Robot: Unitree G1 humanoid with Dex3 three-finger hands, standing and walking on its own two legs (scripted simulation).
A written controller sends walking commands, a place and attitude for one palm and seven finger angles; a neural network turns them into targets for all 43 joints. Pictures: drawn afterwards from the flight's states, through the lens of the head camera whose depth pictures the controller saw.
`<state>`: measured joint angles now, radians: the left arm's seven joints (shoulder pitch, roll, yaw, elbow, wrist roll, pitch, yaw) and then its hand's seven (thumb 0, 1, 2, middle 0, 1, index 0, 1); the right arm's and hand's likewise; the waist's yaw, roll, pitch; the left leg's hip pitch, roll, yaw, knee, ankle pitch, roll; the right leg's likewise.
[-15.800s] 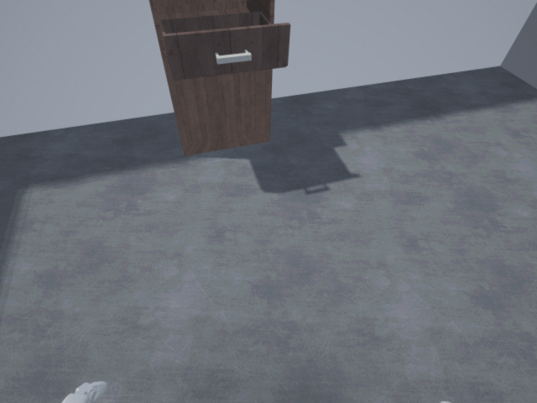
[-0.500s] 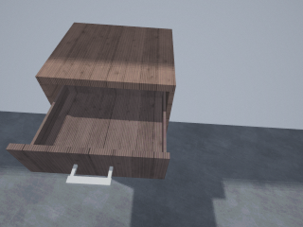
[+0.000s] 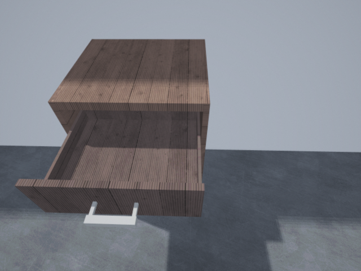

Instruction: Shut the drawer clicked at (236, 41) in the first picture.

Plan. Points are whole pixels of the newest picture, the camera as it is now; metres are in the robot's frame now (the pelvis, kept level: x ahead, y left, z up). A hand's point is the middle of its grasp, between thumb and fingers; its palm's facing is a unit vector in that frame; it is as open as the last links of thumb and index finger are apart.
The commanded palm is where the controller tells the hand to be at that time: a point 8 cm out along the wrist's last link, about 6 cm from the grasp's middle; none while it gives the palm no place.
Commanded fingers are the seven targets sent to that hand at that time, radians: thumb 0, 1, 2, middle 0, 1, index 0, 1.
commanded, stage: look again from close up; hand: left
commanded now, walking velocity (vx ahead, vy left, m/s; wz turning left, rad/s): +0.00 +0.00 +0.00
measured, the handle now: (113, 213) +0.27 +0.20 -0.08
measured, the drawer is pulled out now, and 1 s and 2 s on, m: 0.28 0.24 0.24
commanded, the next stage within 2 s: raise the hand and make a fist in 0.24 s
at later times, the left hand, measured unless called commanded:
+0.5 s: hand (109, 262) +0.16 +0.17 -0.05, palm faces +0.24 -0.96 -0.16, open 7.2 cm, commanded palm +0.08 +0.21 -0.06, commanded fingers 0.00 0.90 0.90 -0.38 -0.50 -0.38 -0.50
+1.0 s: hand out of the picture +0.13 +0.16 -0.04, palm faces +0.00 -1.00 -0.02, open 4.7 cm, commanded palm +0.09 +0.22 -0.03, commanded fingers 0.00 0.90 0.90 -0.88 -1.04 -0.88 -1.04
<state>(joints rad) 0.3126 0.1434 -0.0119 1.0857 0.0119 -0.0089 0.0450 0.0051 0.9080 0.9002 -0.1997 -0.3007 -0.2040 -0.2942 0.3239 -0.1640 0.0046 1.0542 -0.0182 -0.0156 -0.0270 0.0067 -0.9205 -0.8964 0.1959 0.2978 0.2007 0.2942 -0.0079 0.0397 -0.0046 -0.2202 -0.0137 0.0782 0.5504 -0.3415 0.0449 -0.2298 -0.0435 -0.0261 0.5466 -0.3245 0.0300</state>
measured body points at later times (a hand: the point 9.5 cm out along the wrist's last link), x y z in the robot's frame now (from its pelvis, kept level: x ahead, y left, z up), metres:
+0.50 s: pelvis -0.01 -0.02 +0.00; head +0.00 -0.03 +0.45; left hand +0.14 +0.22 -0.04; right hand +0.08 -0.27 -0.13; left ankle -0.03 +0.09 -0.73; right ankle -0.02 -0.14 -0.73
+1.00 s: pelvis -0.05 -0.06 -0.08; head +0.00 -0.06 +0.37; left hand +0.13 +0.21 -0.03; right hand +0.16 -0.27 -0.15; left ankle -0.03 +0.09 -0.73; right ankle -0.02 -0.14 -0.73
